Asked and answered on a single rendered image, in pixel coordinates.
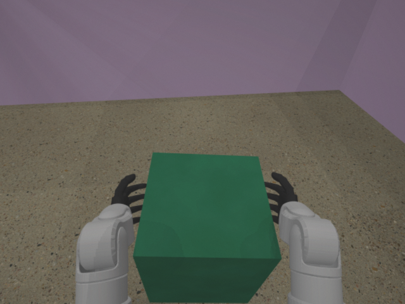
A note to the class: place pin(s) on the right robot forearm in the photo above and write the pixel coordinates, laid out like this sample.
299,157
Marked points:
314,256

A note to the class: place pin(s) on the carton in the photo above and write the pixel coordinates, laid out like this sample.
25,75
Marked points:
206,233

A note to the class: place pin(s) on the left robot forearm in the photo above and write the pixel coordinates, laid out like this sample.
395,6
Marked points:
102,257

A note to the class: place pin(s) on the left robot hand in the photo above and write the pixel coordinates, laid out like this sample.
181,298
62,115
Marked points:
122,192

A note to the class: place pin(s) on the right robot hand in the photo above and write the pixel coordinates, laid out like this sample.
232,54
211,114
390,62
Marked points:
285,191

